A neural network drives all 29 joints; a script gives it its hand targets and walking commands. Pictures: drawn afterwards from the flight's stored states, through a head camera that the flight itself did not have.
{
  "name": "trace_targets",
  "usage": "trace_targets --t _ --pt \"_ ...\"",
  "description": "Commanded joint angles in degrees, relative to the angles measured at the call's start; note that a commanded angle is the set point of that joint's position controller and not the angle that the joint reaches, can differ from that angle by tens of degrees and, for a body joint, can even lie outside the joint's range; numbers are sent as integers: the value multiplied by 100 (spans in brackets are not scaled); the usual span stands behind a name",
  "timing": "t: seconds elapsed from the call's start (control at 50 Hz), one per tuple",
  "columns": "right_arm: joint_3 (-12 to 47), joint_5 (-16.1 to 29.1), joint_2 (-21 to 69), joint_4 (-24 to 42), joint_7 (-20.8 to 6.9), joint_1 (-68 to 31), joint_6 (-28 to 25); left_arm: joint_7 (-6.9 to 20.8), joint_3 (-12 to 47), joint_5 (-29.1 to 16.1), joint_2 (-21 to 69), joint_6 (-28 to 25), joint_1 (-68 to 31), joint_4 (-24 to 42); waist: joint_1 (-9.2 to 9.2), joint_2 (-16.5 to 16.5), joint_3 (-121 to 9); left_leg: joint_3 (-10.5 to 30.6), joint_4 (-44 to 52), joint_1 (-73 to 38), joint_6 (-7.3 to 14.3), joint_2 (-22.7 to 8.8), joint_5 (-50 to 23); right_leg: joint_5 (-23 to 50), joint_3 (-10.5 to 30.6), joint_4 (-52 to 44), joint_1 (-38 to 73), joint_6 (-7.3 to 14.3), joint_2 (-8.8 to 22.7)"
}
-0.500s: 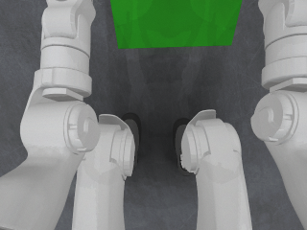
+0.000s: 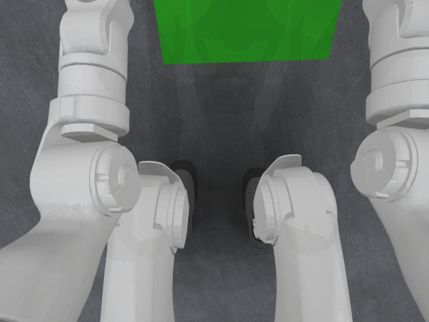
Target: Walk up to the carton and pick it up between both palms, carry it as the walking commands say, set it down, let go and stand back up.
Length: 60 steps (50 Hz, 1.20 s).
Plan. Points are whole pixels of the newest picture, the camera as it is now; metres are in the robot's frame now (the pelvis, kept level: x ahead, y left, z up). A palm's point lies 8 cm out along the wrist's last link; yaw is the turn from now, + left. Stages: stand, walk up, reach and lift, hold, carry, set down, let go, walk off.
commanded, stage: set down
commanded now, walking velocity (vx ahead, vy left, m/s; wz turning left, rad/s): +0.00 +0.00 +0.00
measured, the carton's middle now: out of the picture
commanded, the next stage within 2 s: none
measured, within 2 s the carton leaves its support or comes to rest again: rests again in 0.56 s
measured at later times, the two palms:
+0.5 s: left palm out of the picture +0.55 +0.13 -0.20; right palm (349, 20) +0.50 -0.20 -0.22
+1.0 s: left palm out of the picture +0.56 +0.15 -0.16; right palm out of the picture +0.53 -0.23 -0.18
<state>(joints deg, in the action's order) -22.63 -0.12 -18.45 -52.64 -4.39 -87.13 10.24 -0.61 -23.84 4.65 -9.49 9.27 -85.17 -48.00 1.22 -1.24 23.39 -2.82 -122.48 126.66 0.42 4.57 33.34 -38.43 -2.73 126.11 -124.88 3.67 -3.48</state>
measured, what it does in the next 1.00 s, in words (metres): stands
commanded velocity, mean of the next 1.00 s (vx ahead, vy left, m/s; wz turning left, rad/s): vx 0.00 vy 0.00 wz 0.00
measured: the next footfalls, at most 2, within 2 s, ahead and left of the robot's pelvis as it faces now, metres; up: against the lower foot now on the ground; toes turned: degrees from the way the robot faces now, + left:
none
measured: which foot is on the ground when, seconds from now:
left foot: down 0.00-1.00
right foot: down 0.00-1.00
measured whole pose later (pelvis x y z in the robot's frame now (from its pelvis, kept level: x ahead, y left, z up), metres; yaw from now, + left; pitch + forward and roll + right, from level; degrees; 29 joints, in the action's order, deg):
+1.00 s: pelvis -0.02 +0.00 -0.01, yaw -1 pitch +31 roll +2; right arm -7.1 8.8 -25.8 -56.7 5.0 -85.0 9.2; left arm -9.7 -11.3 -13.0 -19.7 8.4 -85.2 -52.1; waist 1.2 -0.2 30.2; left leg -3.6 -124.7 124.3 0.4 3.5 31.2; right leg -35.8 -2.8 128.2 -123.0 3.8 -3.3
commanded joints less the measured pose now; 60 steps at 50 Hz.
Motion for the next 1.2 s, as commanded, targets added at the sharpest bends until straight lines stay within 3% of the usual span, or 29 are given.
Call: trace_targets --t 0.0,0.08,0.1,0.12,0.16,0.18,0.2,0.22,0.3,0.36,0.42,0.48,0.5,0.58,0.6,0.64,0.68,0.74,0.78,0.84,0.86,0.88,0.9,0.92,1.04,1.06,1.14,1.16,1.18 --pt "1727 -591 4609 -1180 -1079 -585 608 980 1283 189 4410 685 -478 -1433 27 221 -5061 165 254 -2140 -11 286 -1253 1886 601 -1128 2122 -223 -114" --pt "1655 -669 4245 -1397 -1023 -173 596 916 1043 304 4212 680 -96 -1649 193 385 -5083 216 235 -2162 6 298 -1208 1925 642 -1192 2355 -249 -53" --pt "1746 -589 4295 -1210 -1008 -405 566 896 1020 324 4113 675 -69 -1727 -37 430 -5106 146 175 -2132 16 265 -1267 1949 681 -1197 2314 -286 -46" --pt "1569 -660 4216 -1283 -999 -315 563 887 1128 262 4100 663 -138 -1679 153 279 -5201 189 263 -2274 -14 282 -1260 1908 554 -1145 2193 -272 -103" --pt "1509 -697 3843 -1369 -887 -156 520 815 873 384 3503 598 -13 -1587 73 580 -5086 145 230 -2115 -22 256 -1246 1996 573 -1183 2334 -367 -65" --pt "1460 -671 3697 -1302 -841 -122 464 776 1039 246 3595 565 -118 -1521 199 356 -5311 135 180 -2231 -68 270 -1420 2188 629 -1160 2429 -296 -62" --pt "1306 -731 3180 -1364 -727 99 425 644 810 355 3020 524 250 -1665 38 405 -5208 177 261 -2403 -64 250 -1373 1985 589 -1115 2311 -328 -61" --pt "1191 -774 2842 -1383 -632 193 372 588 848 306 2821 467 152 -1461 208 336 -5339 201 210 -2413 -107 253 -1434 2036 552 -1103 2379 -316 -45" --pt "1066 -582 1098 -1303 -63 615 51 73 516 283 993 162 716 -1482 18 423 -5861 120 122 -2540 -171 148 -1574 2607 693 -1125 3053 -470 55" --pt "1244 -230 -433 -847 478 182 -391 -382 715 -163 -68 -242 382 -1113 181 600 -6746 252 52 -2834 -235 106 -2238 3269 634 -943 3344 -564 68" --pt "1340 435 -1113 538 827 -868 -848 -733 1256 -898 -796 -671 -567 71 333 414 -8455 369 -150 -3330 -134 86 -3353 4842 810 -559 3935 -521 17" --pt "1489 1184 -1655 1460 966 -1703 -983 -892 1857 -1626 -775 -743 -965 273 267 -36 -9669 435 -300 -4717 -69 29 -4130 4671 739 -508 3759 -506 13" --pt "1500 1192 -1613 1274 1008 -1538 -930 -895 1997 -1843 -805 -663 -1121 105 440 250 -9453 467 -210 -4579 -53 -7 -3657 4166 629 -554 3767 -502 62" --pt "1753 1217 -1870 535 947 -1911 -652 -785 2211 -2259 -1048 -381 -1758 -439 627 493 -8638 418 -25 -3817 -75 -100 -2089 2755 578 -704 3710 -366 304" --pt "1912 1294 -1634 333 919 -1910 -587 -773 2116 -2217 -1134 -358 -1669 -694 419 591 -8168 357 14 -3443 -31 -127 -1932 2705 645 -769 3771 -372 274" --pt "1764 1184 -1652 201 889 -1875 -536 -757 1939 -2085 -1414 -356 -1644 -676 445 610 -7779 360 57 -3214 -25 -176 -1716 2559 611 -834 3598 -346 241" --pt "1982 1248 -1348 -605 789 -1920 -361 -729 1522 -1691 -1696 -287 -1718 -1502 35 690 -6439 272 150 -2408 13 -268 -677 1522 758 -1077 3068 -393 307" --pt "1778 1042 -1282 -1727 677 -1564 -180 -603 1238 -1335 -1924 -189 -1799 -1913 106 675 -5620 289 213 -1996 2 -328 101 494 976 -1346 2782 -358 371" --pt "1714 1169 -1229 -1458 639 -1627 -214 -653 1152 -1281 -2127 -311 -2183 -865 -92 528 -6352 219 209 -2378 -40 -317 -323 921 1033 -1351 3117 -306 342" --pt "1591 1353 -1687 -94 859 -1919 -351 -834 1421 -1529 -2344 -417 -2565 814 62 76 -9185 124 157 -4237 -68 -204 -1691 2471 743 -1192 4453 -262 244" --pt "1643 1484 -1862 605 911 -2033 -377 -876 1671 -1844 -2101 -377 -2592 1279 289 133 -10284 127 115 -4853 -81 -148 -2253 3066 625 -1112 4992 -286 212" --pt "1479 1522 -2046 816 988 -1886 -305 -919 1812 -1922 -2010 -278 -2450 1504 344 -123 -10819 93 142 -5296 -112 -105 -2611 3364 602 -1107 5087 -284 164" --pt "1434 1564 -2096 1397 1059 -1878 -269 -954 1651 -1886 -2181 -244 -2259 1778 172 -47 -11211 77 155 -5420 -68 -84 -2781 3562 650 -1151 5324 -297 146" --pt "1518 1629 -2154 1674 1090 -1732 -201 -1003 1904 -2082 -1913 -107 -2043 2062 377 -18 -12013 114 269 -5901 -29 -23 -2834 3644 557 -1166 5821 -273 138" --pt "1390 1215 -2143 1782 931 -1292 351 -1112 1470 -1645 -1479 681 -465 540 152 366 -10521 283 1087 -5466 49 23 -2138 2465 356 -1766 4515 -313 75" --pt "1448 1180 -1987 2165 900 -1296 397 -1114 1356 -1557 -1507 687 -433 767 -5 530 -10657 308 1211 -5363 93 24 -2339 2749 436 -1880 4865 -294 -2" --pt "1388 967 -1780 1486 665 -642 478 -1065 1134 -1347 -1362 687 -84 482 -127 767 -9989 303 1585 -4891 84 59 -2234 2760 435 -2127 4738 -252 -43" --pt "1261 1055 -1850 2294 657 -716 466 -1118 1107 -1358 -1543 681 -268 1424 -137 524 -11334 323 1572 -5718 83 106 -2744 3293 467 -2154 5404 -272 -94" --pt "1187 1014 -1991 2311 668 -684 520 -1138 1120 -1366 -1580 724 -179 1361 -89 634 -11503 389 1698 -5917 72 105 -2938 3502 433 -2176 5454 -267 -110"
